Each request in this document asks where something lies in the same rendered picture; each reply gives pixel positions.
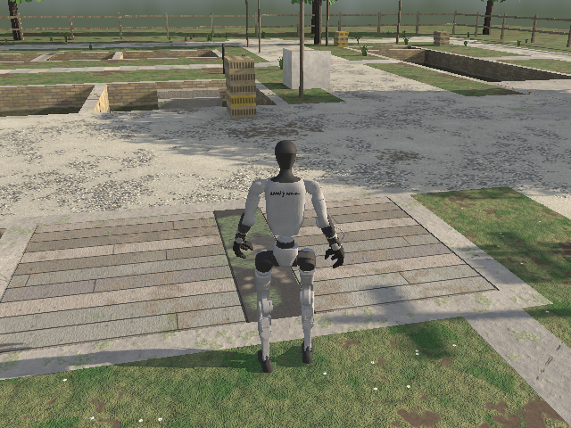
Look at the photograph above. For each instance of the robot right hand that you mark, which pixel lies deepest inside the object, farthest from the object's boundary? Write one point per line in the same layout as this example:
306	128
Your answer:
339	254

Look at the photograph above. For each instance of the right robot forearm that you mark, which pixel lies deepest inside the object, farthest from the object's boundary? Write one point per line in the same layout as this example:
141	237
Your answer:
331	235

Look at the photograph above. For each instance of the robot right foot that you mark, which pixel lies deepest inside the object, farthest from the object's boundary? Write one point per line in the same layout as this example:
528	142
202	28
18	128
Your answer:
307	355

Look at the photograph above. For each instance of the robot right upper arm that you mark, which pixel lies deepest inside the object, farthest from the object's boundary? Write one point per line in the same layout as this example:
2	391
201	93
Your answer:
318	201

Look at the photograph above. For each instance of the humanoid robot head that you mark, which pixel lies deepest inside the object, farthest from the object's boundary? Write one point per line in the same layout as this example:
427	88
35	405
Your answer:
285	152

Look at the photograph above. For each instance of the robot left upper arm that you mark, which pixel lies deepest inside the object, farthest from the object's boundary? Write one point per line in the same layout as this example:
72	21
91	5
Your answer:
252	201

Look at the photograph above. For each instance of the robot left hand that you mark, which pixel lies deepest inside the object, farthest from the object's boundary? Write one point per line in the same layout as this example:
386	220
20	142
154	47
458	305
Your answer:
245	246

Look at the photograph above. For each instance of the left robot forearm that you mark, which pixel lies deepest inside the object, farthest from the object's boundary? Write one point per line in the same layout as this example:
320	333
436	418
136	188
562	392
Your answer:
241	231

